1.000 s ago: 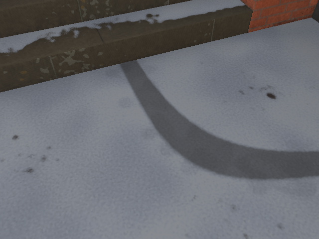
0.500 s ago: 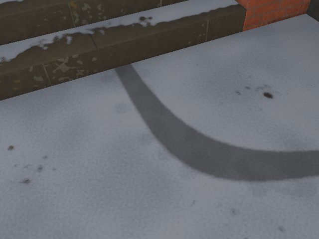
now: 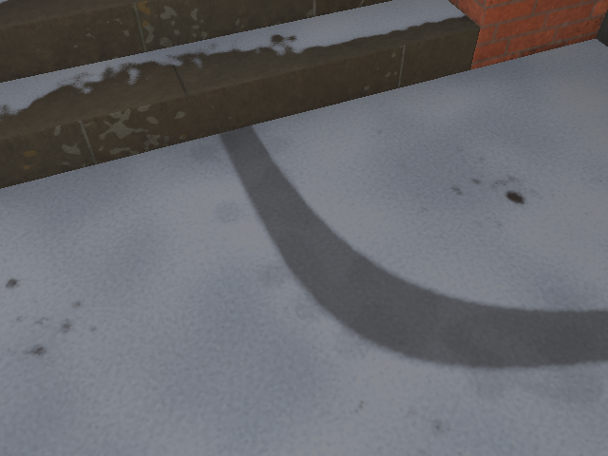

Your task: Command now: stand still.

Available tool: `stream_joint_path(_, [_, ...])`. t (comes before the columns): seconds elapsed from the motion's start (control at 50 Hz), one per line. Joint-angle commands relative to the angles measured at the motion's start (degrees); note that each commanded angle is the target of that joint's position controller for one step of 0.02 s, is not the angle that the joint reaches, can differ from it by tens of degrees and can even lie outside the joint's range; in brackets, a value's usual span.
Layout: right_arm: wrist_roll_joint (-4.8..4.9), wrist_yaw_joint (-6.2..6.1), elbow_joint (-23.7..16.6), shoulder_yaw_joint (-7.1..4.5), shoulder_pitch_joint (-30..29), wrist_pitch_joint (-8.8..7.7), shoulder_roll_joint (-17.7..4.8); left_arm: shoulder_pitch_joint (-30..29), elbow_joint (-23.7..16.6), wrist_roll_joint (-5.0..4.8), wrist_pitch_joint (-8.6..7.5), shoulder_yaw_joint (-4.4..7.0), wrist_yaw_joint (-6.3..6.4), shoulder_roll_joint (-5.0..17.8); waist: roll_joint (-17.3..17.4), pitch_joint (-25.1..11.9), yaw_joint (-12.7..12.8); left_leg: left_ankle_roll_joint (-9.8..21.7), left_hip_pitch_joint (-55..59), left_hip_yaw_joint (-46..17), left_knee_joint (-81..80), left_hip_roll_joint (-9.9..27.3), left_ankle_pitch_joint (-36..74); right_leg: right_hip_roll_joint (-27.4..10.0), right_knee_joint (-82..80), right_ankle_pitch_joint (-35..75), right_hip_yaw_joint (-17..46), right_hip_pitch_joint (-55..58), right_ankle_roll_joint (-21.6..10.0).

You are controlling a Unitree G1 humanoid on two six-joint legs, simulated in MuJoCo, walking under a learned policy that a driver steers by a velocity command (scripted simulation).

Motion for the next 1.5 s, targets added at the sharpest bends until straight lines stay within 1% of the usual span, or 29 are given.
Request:
stream_joint_path(0.02, [-0.09, -0.31, -0.55, -1.21, 2.02, -0.36, -6.07, 0.12, -0.85, 0.09, -0.26, 1.18, 0.28, 6.06, -0.48, -2.73, -0.28, 0.98, -1.55, -0.65, -2.18, 0.86, 17.17, -4.92, -2.22, 25.69, 4.52, 3.55, -1.44])
stream_joint_path(0.2, [-0.23, -0.30, 2.23, -0.92, 2.25, -0.76, -5.33, -0.02, 2.52, 0.21, 0.17, 0.79, 0.79, 6.30, -0.62, -0.61, -0.06, 0.93, -3.16, -0.03, -3.20, 0.45, 12.71, -4.42, -3.58, 16.35, 4.34, 1.58, -0.92])
stream_joint_path(0.42, [-0.32, -0.38, 4.96, -0.31, 4.67, -1.24, -3.67, 0.60, 4.95, 0.22, 0.32, 0.20, 1.00, 5.51, -0.43, 0.90, 0.18, 0.96, -5.00, 0.42, -3.69, 0.03, 8.80, -4.23, -5.07, 8.41, 4.55, -0.58, -0.73])
stream_joint_path(0.84, [-0.23, -0.44, 7.01, 0.32, 9.33, -1.85, -1.46, 3.52, 6.77, 0.10, 0.34, -0.49, 1.18, 3.86, -0.24, 1.31, 0.33, 1.48, -6.94, 0.54, -3.69, -0.29, 7.58, -3.89, -5.02, 6.70, 4.04, -1.92, -0.62])
stream_joint_path(0.86, [-0.21, -0.47, 7.65, 0.48, 10.57, -1.79, -0.67, 4.58, 7.33, 0.15, 0.39, -0.61, 1.24, 3.38, -0.60, -0.12, 0.32, 1.61, -6.36, 1.43, -3.43, -1.03, 2.92, -3.51, -5.66, 0.20, 3.81, -1.44, -0.73])
stream_joint_path(0.88, [0.07, -0.59, 7.77, 0.38, 10.86, -1.70, -0.69, 5.01, 7.48, -0.18, 0.53, -0.30, 1.39, 4.20, -1.39, 0.60, 0.45, 2.10, -7.45, 2.76, -1.64, -2.35, -3.82, -3.13, -5.97, -9.42, 3.96, -2.42, -1.37])
stream_joint_path(0.9, [0.27, -0.73, 7.22, 0.21, 10.38, -1.74, -1.11, 5.56, 7.45, -0.60, 0.55, 0.21, 1.49, 5.60, -2.59, 1.91, 0.68, 2.93, -9.61, 3.68, 0.90, -3.29, -10.70, -3.83, -6.66, -19.76, 5.39, -4.26, -2.59])
stream_joint_path(0.92, [0.29, -0.75, 6.38, 0.17, 9.41, -2.03, -1.16, 6.23, 7.22, -0.82, 0.32, 0.53, 1.48, 6.41, -3.98, 4.04, 1.13, 3.71, -13.01, 3.83, 3.45, -3.46, -14.83, -6.21, -8.65, -27.48, 8.82, -5.90, -4.17])
stream_joint_path(0.96, [0.47, -0.18, 4.76, 0.60, 7.65, -3.50, 0.96, 9.70, 7.38, -1.16, -0.82, 1.50, 1.21, 8.93, -9.31, 5.22, 2.22, 4.24, -18.70, 5.22, 12.65, -3.17, -10.46, -15.06, -14.82, -34.66, 21.53, -4.10, -9.02])
stream_joint_path(0.98, [0.61, 0.32, 4.32, 0.56, 6.99, -4.26, 0.97, 10.62, 7.35, -1.17, -1.35, 1.96, 1.19, 9.81, -10.11, 5.28, 2.42, 4.82, -18.47, 3.80, 17.63, -1.56, -8.05, -19.00, -17.46, -34.18, 27.48, -5.65, -11.53])
stream_joint_path(1.0, [0.93, 0.82, 4.04, 0.22, 6.80, -4.86, 0.31, 9.51, 6.62, -0.89, -1.88, 2.00, 1.16, 9.60, -9.05, 5.58, 1.64, 5.64, -19.01, 2.38, 21.07, -0.22, -8.84, -20.78, -18.45, -32.04, 29.66, -6.75, -12.54])
stream_joint_path(1.02, [1.21, 1.21, 3.83, 0.04, 7.07, -5.32, 0.17, 7.62, 5.59, -0.87, -2.36, 1.92, 1.01, 9.20, -8.31, 5.58, 0.54, 6.55, -19.09, 1.41, 21.56, 0.84, -10.89, -21.06, -18.50, -29.46, 29.08, -7.26, -12.25])
stream_joint_path(1.04, [1.41, 1.46, 3.86, -0.04, 8.05, -5.73, 0.26, 5.09, 4.36, -1.40, -2.60, 1.86, 0.88, 8.93, -7.88, 5.36, -0.99, 7.51, -16.54, 1.24, 17.13, 1.54, -11.24, -19.92, -18.09, -26.49, 25.90, -8.49, -10.81])
stream_joint_path(1.06, [1.43, 1.55, 4.80, -0.17, 10.80, -6.05, 0.64, 1.30, 2.99, -2.16, -2.54, 1.82, 0.79, 8.96, -7.62, 5.12, -3.43, 8.36, -9.19, 2.61, 8.12, 1.12, -8.14, -16.86, -16.73, -23.06, 20.20, -12.38, -8.58])
stream_joint_path(1.08, [1.01, 1.57, 6.80, -0.47, 14.34, -6.19, 1.01, -0.74, 2.27, -2.59, -2.25, 1.77, 0.62, 8.63, -6.15, 4.73, -5.22, 8.04, -0.25, 5.69, 0.73, -1.70, -1.44, -12.59, -12.83, -19.45, 14.02, -16.80, -6.69])
stream_joint_path(1.1, [0.37, 1.61, 8.60, -1.09, 18.11, -6.00, -0.02, -0.80, 1.90, -2.44, -2.17, 1.47, 0.51, 7.21, -2.50, 3.92, -5.97, 7.07, 5.64, 4.55, -1.50, -2.36, 1.35, -8.58, -5.45, -15.29, 9.08, -19.97, -4.94])
stream_joint_path(1.12, [0.20, 1.53, 9.83, -1.96, 25.24, -5.93, -2.89, -1.32, 1.21, -1.67, -2.60, 0.40, 0.02, 3.51, 7.99, 0.30, -7.71, 8.88, 13.01, -9.48, -7.82, 7.26, -5.63, -3.60, 11.95, -10.73, 2.02, -26.05, -1.95])
stream_joint_path(1.14, [0.54, 2.13, 9.44, -3.14, 29.52, -6.31, -9.27, -2.16, -1.03, -1.40, -3.72, 0.11, -0.10, 1.97, 18.34, 1.01, -8.02, 15.92, 16.12, -31.97, -16.77, 19.11, -15.17, 0.80, 25.34, -15.07, -1.67, -37.80, -0.62])
stream_joint_path(1.16, [-0.33, 2.24, 8.95, -2.45, 26.46, -7.22, -7.66, -3.03, -1.44, -2.29, -4.49, 0.28, -0.24, 3.17, 13.03, 4.58, -5.93, 19.08, 11.03, -38.94, -19.01, 22.94, -21.98, -2.85, 35.63, -15.01, 3.42, -41.72, -1.50])
stream_joint_path(1.18, [-0.05, 2.33, 7.09, -1.61, 21.43, -7.94, -4.64, -2.12, -1.21, -2.79, -5.02, 0.35, -0.69, 4.11, 7.24, 7.43, -3.47, 17.54, 9.93, -34.13, -18.82, 21.06, -21.00, -5.73, 39.59, -8.60, 5.21, -44.71, -2.16])
stream_joint_path(1.2, [0.22, 2.74, 5.83, -1.27, 17.98, -8.23, -3.97, -0.75, -0.28, -2.29, -5.40, 0.61, -0.96, 4.74, 5.14, 6.79, -2.03, 15.10, 9.89, -27.48, -18.62, 17.94, -14.76, -7.22, 39.79, -3.37, 4.49, -44.40, -2.36])
stream_joint_path(1.22, [0.33, 3.11, 4.84, -1.06, 15.88, -8.15, -3.79, -1.06, -0.04, -1.52, -5.74, 1.05, -0.98, 5.74, 3.57, 6.20, -1.34, 13.12, 9.88, -22.17, -18.86, 15.88, -6.77, -8.33, 37.62, 0.98, 4.12, -43.47, -2.15])
stream_joint_path(1.24, [0.12, 3.19, 4.54, -0.58, 15.83, -7.84, -2.30, -2.01, -0.09, -1.04, -5.85, 1.38, -1.21, 6.25, 3.52, 5.58, -1.42, 11.62, 9.52, -16.80, -18.97, 13.76, 1.84, -9.08, 34.89, 4.14, 3.44, -41.35, -1.64])
stream_joint_path(1.26, [-0.19, 3.09, 4.80, -0.24, 17.41, -7.45, -1.27, -2.65, -0.06, -0.85, -5.78, 1.35, -1.51, 5.41, 4.42, 4.62, -1.89, 10.87, 9.48, -12.38, -18.70, 11.80, 9.45, -8.94, 33.06, 6.37, 1.98, -39.50, -0.98])
stream_joint_path(1.3, [-0.47, 2.49, 5.17, -0.17, 20.26, -6.81, -1.75, -5.60, -1.17, -0.75, -5.38, 0.86, -1.91, 3.18, 5.11, 4.00, -2.76, 10.95, 9.42, -7.36, -18.15, 9.96, 19.82, -8.33, 28.82, 9.55, -0.26, -38.41, 0.41])
stream_joint_path(1.36, [-0.53, 1.60, 4.26, -0.32, 20.75, -6.33, -3.81, -14.32, -4.80, -1.09, -5.27, -0.23, -2.22, 1.14, 4.32, 5.65, -4.40, 10.79, 4.60, -3.65, -19.88, 8.37, 22.01, -6.31, 15.94, 15.33, -2.57, -32.94, 1.50])
stream_joint_path(1.44, [0.25, 1.42, 4.84, -0.95, 22.65, -6.39, -5.39, -20.09, -7.73, -1.69, -5.34, -0.64, -3.11, 2.14, 5.67, 7.67, -4.85, 11.28, 6.03, -2.43, -20.77, 10.48, 22.98, -4.93, 7.04, 17.90, -3.32, -28.69, 0.53])
stream_joint_path(1.48, [0.61, 1.39, 4.97, -1.38, 22.02, -6.12, -5.73, -20.99, -9.02, -1.75, -5.69, -0.45, -3.65, 3.27, 5.81, 7.37, -3.56, 10.72, 10.18, -1.78, -18.50, 12.14, 28.73, -4.72, 4.31, 16.47, -2.69, -27.73, -1.11])
stream_joint_path(1.5, [0.54, 1.38, 4.70, -1.65, 21.02, -5.93, -6.29, -19.70, -9.13, -1.67, -5.91, 0.00, -3.82, 4.36, 6.23, 5.79, -2.04, 10.13, 12.08, -1.16, -15.80, 12.62, 36.66, -3.85, 3.39, 15.16, -2.95, -24.92, -2.09])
